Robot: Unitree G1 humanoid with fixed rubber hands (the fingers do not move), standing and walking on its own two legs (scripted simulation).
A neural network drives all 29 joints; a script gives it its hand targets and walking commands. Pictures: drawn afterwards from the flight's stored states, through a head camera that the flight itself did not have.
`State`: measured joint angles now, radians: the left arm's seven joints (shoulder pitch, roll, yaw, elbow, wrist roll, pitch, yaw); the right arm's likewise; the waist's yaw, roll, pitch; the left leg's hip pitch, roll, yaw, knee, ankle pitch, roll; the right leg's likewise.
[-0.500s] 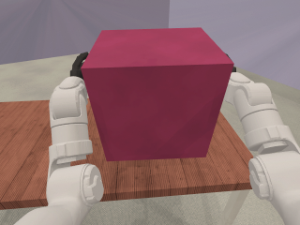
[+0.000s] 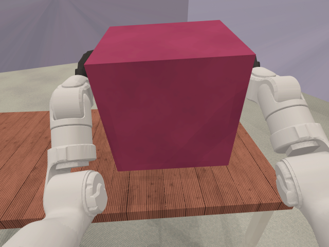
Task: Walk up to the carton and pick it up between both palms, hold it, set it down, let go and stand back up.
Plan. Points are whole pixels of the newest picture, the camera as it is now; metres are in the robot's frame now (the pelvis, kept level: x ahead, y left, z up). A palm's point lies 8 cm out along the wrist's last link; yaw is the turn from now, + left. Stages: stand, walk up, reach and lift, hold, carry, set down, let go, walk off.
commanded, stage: hold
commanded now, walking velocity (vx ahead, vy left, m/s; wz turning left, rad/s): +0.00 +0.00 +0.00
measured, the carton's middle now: (168, 95) +0.39 +0.00 +0.26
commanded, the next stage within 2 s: none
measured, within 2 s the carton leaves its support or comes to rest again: neither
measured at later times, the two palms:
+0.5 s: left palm (81, 82) +0.36 +0.19 +0.31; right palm (247, 74) +0.37 -0.17 +0.32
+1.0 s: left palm (84, 84) +0.36 +0.19 +0.31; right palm (246, 79) +0.37 -0.17 +0.31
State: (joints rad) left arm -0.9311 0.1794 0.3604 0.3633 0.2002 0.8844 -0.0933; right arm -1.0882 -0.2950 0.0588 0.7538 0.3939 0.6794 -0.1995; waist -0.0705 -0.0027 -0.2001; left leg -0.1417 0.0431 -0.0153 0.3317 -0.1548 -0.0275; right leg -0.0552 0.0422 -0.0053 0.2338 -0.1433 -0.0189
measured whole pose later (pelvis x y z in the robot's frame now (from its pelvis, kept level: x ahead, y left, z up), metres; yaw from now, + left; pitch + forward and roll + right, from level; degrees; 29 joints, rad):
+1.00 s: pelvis +0.00 +0.00 +0.00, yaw +0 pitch -2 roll -1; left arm -0.95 0.19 0.35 0.37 0.20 0.90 -0.09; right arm -1.10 -0.30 0.06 0.77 0.40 0.70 -0.19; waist -0.06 0.00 -0.19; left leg -0.15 0.04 -0.01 0.33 -0.15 -0.03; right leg -0.06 0.04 0.00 0.24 -0.14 -0.02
